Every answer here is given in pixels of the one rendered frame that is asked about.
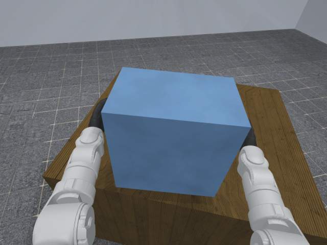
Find robot left upper arm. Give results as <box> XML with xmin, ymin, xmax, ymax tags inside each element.
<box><xmin>34</xmin><ymin>202</ymin><xmax>96</xmax><ymax>245</ymax></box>

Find right robot hand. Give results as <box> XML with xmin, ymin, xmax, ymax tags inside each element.
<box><xmin>240</xmin><ymin>120</ymin><xmax>257</xmax><ymax>151</ymax></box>

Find robot left forearm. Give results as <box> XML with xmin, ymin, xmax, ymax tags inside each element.
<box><xmin>32</xmin><ymin>127</ymin><xmax>104</xmax><ymax>245</ymax></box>

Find robot right upper arm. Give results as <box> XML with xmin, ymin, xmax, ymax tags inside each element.
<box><xmin>250</xmin><ymin>228</ymin><xmax>309</xmax><ymax>245</ymax></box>

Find pedestal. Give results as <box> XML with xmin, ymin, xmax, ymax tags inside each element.
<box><xmin>42</xmin><ymin>70</ymin><xmax>327</xmax><ymax>245</ymax></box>

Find robot right forearm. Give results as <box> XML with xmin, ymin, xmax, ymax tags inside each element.
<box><xmin>237</xmin><ymin>145</ymin><xmax>309</xmax><ymax>243</ymax></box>

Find carton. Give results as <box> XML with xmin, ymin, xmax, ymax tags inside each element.
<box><xmin>101</xmin><ymin>67</ymin><xmax>251</xmax><ymax>197</ymax></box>

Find left robot hand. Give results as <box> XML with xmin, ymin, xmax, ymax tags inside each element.
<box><xmin>88</xmin><ymin>98</ymin><xmax>107</xmax><ymax>132</ymax></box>

